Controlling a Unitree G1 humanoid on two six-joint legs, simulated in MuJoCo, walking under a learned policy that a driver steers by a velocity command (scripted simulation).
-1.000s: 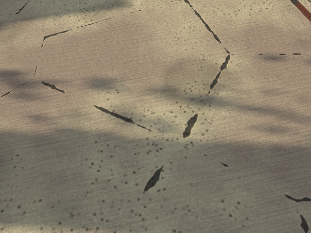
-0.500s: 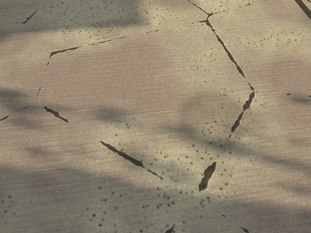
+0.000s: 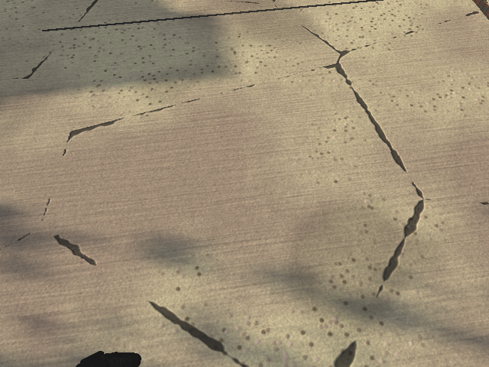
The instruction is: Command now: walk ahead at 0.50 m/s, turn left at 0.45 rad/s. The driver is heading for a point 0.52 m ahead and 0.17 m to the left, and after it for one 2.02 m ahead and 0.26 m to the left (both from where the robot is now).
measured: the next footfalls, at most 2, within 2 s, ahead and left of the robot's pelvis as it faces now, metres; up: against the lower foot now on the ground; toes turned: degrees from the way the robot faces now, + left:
left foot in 0.52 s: +0.37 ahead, +0.15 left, +0.00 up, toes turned +23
right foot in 1.02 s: +0.60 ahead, +0.11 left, +0.00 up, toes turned +18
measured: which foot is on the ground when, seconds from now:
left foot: up 0.00-0.50, down 0.52-1.00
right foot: down 0.00-0.50, up 0.52-1.00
